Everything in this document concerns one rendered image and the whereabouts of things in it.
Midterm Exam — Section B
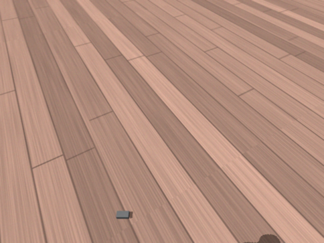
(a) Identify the small box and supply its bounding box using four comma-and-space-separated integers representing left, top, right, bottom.
116, 211, 130, 219

